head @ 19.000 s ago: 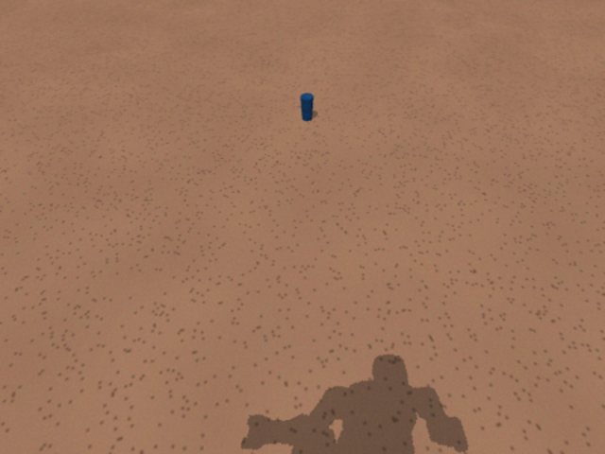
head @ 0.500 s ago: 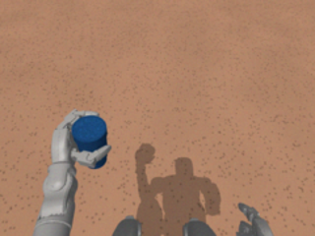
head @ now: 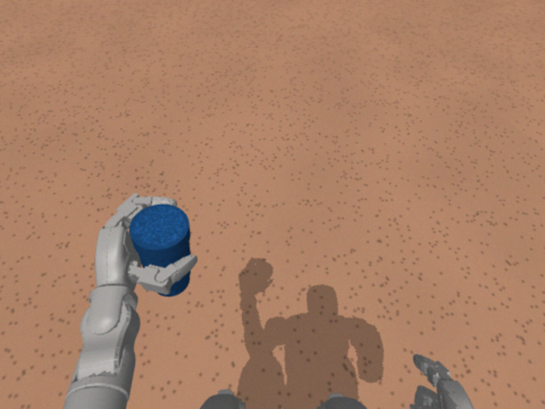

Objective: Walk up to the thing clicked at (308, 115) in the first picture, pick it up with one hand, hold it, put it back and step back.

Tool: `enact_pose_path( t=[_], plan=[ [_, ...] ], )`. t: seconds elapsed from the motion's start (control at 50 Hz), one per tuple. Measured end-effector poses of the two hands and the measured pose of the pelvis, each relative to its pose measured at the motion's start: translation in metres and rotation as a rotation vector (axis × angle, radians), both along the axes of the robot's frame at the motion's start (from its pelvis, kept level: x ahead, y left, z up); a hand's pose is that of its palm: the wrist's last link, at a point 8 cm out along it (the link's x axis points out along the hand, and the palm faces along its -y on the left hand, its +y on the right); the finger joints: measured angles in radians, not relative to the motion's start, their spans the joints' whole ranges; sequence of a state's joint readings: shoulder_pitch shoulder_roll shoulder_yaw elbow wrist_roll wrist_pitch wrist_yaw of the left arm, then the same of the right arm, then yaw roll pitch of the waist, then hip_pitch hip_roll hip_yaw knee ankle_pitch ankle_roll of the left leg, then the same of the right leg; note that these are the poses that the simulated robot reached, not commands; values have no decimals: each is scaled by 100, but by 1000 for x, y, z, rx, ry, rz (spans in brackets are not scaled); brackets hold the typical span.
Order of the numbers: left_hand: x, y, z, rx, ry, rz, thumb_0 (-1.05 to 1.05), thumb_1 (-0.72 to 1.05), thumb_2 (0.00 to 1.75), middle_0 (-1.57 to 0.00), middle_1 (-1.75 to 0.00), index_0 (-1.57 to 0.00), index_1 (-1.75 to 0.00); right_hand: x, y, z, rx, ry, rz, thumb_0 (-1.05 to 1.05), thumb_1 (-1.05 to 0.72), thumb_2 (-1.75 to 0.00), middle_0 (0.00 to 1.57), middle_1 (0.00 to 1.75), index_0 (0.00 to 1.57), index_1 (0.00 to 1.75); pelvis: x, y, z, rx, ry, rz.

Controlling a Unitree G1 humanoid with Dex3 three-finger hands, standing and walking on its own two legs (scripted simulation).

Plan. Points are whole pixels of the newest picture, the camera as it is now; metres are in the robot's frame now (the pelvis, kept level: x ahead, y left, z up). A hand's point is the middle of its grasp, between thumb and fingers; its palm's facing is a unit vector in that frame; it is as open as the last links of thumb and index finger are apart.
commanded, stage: hold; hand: left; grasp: from the side
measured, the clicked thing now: (166, 255) +0.33 +0.17 +0.03
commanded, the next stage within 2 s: none
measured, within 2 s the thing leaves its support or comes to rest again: neither
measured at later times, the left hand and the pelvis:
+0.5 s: hand (163, 236) +0.34 +0.17 +0.07, palm faces +0.11 -0.99 +0.01, open 10.3 cm; pelvis +0.01 +0.00 +0.01, yaw +0 degrees
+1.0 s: hand (167, 240) +0.33 +0.16 +0.08, palm faces +0.11 -0.99 +0.01, open 10.3 cm; pelvis +0.00 +0.00 +0.02, yaw +0 degrees
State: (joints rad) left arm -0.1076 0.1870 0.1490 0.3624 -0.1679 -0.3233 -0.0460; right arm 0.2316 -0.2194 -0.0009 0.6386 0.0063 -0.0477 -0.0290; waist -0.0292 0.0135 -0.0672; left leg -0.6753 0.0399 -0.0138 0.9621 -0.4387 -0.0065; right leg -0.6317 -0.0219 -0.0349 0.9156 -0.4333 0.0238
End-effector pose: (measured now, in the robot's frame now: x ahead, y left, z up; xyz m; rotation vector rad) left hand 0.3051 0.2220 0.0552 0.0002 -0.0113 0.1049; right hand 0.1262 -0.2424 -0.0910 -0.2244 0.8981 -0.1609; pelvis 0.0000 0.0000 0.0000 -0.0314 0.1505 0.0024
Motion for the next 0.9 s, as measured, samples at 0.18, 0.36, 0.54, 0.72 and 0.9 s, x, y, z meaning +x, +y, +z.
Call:
enact_pose_path(
  t=[0.18, 0.36, 0.54, 0.72, 0.9],
  plan=[
    [1, 0, 7, -6, -4, 5, 2, -36, 103, -79, -101, -69, -97, 1, 2, 3, 8, 4, -1, 1, -93, -90, 20, 30, 20, 30, 4, 1, 5, 2, -14, -2],
    [3, -2, 12, -3, -8, 4, 2, -36, 103, -78, -101, -69, -97, 4, 3, 6, 13, 5, 1, 1, -93, -90, 20, 30, 20, 30, 7, 1, 8, 3, -25, -2],
    [4, -4, 19, -7, -14, 7, 2, -36, 103, -78, -101, -69, -97, 7, 2, 11, 14, -3, 1, 1, -93, -90, 20, 30, 20, 30, 8, 0, 12, 5, -41, -1],
    [0, -6, 20, -6, -2, 6, 2, -36, 103, -78, -101, -69, -97, 7, -1, 13, 14, -8, 6, 1, -92, -90, 20, 30, 20, 30, 6, -2, 14, 8, -50, -1],
    [-1, -10, 19, -5, -3, -3, 2, -36, 103, -78, -101, -69, -97, 5, -3, 13, 14, -10, 5, 1, -92, -90, 20, 30, 20, 30, 3, -4, 15, 10, -52, 0]
  ],
)
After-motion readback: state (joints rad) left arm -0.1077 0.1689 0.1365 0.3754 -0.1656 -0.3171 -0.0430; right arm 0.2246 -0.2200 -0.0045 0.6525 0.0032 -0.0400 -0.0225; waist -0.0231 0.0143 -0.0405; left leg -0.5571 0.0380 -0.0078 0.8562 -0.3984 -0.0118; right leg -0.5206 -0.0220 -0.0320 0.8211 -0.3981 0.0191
